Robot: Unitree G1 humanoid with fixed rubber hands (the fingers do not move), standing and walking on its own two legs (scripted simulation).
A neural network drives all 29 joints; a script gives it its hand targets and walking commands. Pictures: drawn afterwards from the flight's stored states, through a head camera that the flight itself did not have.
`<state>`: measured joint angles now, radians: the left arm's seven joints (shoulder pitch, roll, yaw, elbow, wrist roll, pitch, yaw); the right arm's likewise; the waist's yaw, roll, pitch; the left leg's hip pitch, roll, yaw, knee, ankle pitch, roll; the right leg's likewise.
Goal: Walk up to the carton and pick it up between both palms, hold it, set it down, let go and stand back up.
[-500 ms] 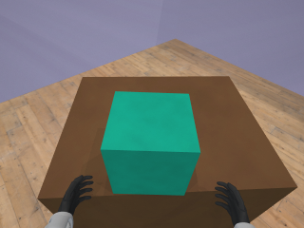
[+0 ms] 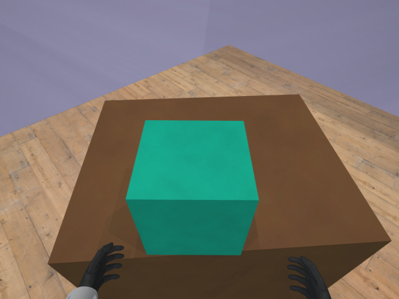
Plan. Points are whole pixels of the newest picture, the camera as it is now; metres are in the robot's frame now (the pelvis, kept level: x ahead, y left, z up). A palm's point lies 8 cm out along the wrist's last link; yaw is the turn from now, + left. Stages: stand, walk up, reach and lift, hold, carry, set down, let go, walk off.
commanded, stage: set down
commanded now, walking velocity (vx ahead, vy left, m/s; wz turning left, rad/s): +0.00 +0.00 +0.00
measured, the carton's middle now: (194, 189) +0.37 +0.06 -0.01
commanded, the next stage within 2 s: let go in 0.16 s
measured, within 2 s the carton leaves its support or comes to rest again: neither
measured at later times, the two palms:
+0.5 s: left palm (94, 282) +0.17 +0.24 -0.05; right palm out of the picture +0.15 -0.24 -0.08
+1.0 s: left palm out of the picture +0.08 +0.26 -0.10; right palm out of the picture +0.08 -0.26 -0.10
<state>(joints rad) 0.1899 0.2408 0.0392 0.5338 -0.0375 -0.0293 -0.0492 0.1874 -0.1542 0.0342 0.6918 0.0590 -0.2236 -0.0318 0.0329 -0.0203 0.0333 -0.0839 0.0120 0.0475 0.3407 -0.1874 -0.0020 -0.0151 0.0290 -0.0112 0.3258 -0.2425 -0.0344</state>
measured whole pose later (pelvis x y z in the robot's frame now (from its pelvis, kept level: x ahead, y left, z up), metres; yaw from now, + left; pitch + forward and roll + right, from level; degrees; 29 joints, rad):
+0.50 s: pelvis -0.01 -0.01 +0.00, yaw +0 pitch -5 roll +0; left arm 0.13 0.24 0.03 0.55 -0.01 0.09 -0.01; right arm 0.15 -0.22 -0.01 0.72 0.00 -0.15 0.01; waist 0.01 0.01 0.04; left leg -0.09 0.02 0.05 0.36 -0.18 -0.01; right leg -0.04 0.03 -0.02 0.37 -0.25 -0.04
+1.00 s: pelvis -0.02 +0.00 -0.01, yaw +1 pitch -2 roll +0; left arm 0.29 0.27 0.02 0.65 0.01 -0.03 0.00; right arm 0.28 -0.25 -0.03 0.74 -0.02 -0.04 0.00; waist 0.00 -0.01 0.01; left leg -0.21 0.02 0.03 0.47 -0.21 0.00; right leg -0.14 0.03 -0.03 0.44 -0.27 -0.03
